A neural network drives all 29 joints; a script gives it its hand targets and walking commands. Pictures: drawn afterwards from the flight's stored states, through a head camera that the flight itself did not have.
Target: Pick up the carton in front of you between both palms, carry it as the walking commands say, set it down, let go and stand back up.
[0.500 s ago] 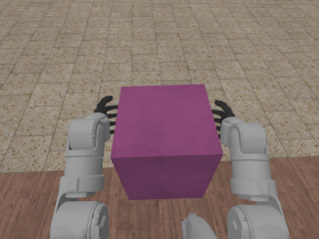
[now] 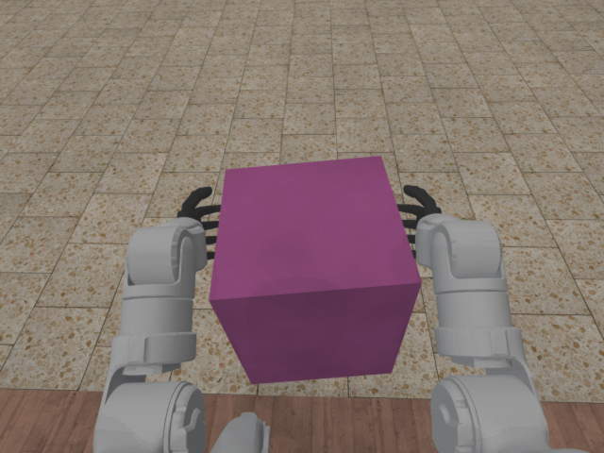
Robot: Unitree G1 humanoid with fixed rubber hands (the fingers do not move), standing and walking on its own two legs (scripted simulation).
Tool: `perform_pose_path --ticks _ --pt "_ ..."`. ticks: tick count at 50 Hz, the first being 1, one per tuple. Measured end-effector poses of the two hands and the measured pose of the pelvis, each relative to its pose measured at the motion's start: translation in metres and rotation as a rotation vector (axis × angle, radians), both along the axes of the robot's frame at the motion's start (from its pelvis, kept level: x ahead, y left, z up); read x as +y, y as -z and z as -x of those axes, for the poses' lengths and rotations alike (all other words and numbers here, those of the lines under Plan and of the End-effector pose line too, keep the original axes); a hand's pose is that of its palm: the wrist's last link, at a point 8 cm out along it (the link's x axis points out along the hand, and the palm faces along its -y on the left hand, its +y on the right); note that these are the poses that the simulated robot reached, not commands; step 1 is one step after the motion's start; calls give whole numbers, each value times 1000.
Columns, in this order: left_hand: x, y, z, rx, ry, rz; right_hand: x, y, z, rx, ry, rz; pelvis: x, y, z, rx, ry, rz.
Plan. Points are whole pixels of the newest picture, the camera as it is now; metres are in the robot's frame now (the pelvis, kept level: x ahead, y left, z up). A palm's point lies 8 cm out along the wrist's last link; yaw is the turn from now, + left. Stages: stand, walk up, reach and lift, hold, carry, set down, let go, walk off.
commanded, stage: carry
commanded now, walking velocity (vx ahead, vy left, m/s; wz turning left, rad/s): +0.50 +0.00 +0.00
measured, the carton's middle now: (312, 276) +0.35 +0.01 +0.02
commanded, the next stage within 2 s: none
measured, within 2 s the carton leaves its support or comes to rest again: neither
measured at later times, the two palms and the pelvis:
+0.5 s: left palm (226, 119) +0.66 +0.18 +0.05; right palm (387, 128) +0.64 -0.12 +0.06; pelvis +0.29 +0.05 -0.04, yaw -2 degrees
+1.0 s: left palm (254, 50) +0.93 +0.15 +0.06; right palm (383, 48) +0.94 -0.15 +0.05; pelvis +0.58 -0.01 -0.04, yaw +1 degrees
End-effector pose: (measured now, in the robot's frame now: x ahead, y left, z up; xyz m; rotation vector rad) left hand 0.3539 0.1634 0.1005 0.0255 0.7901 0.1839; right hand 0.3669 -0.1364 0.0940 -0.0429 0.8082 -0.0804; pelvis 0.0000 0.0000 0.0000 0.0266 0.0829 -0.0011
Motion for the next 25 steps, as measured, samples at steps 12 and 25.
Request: perform_pose_path --ticks 12,25 --pt "20 -13 -159 -112 7 13 20 -14 -154 -112 34 -17 22 21 -155 7 26 32" --pt "13 46 -309 24 122 31 14 39 -269 23 113 42 45 35 -293 -4 24 47"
